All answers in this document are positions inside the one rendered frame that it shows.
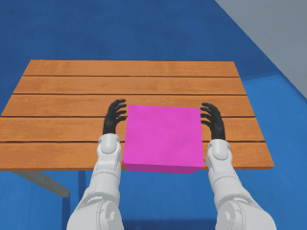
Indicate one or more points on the right robot hand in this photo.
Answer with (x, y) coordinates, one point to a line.
(216, 123)

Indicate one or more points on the left robot hand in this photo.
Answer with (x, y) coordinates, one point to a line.
(110, 121)

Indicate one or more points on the robot right upper arm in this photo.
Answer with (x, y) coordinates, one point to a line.
(236, 215)

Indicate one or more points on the robot left forearm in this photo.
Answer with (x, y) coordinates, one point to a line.
(106, 176)

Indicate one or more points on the robot left upper arm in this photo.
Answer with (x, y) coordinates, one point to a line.
(102, 215)

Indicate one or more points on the table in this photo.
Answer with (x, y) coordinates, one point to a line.
(55, 116)

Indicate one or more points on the carton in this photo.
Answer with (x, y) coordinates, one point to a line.
(163, 139)

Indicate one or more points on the robot right forearm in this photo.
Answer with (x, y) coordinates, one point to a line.
(224, 181)

